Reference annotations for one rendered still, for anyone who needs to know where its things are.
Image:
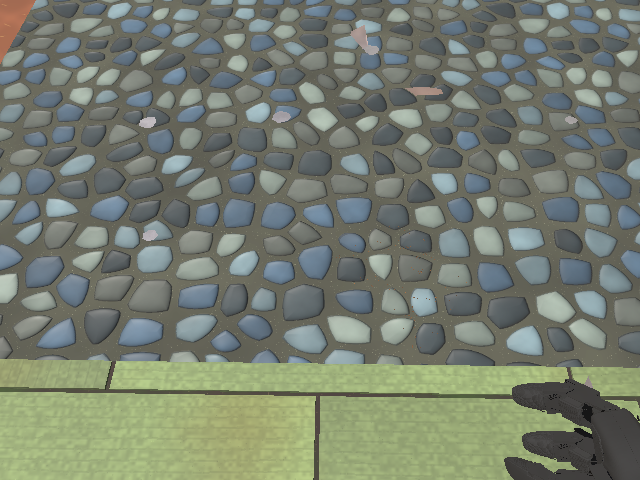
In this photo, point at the right robot hand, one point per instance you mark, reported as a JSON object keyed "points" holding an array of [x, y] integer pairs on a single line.
{"points": [[611, 452]]}

